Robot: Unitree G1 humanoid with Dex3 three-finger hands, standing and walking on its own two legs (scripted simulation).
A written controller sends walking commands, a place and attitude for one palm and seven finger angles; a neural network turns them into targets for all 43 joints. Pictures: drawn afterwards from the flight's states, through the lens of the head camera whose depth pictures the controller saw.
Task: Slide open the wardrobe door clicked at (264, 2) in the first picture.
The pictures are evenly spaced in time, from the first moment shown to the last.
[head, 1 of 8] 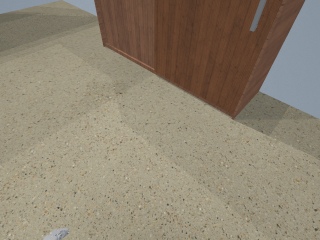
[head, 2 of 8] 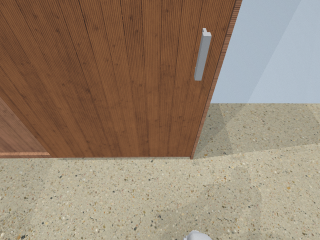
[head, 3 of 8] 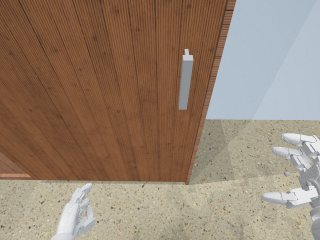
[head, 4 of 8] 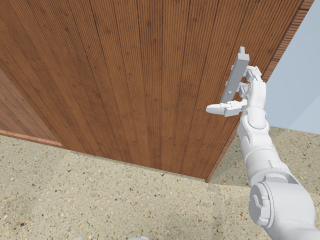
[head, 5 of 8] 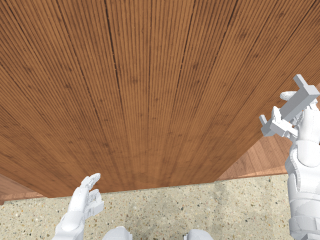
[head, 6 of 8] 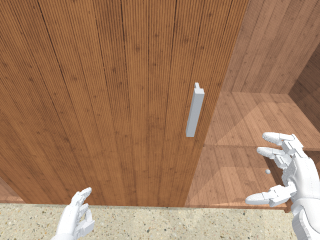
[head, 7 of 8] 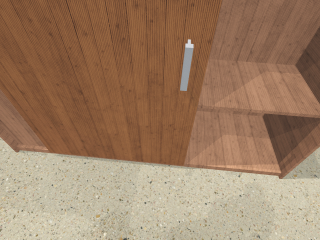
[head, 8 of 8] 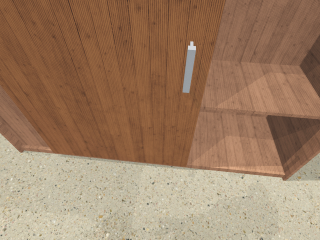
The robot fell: no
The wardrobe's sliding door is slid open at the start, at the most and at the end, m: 0.00 0.67 0.66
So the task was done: yes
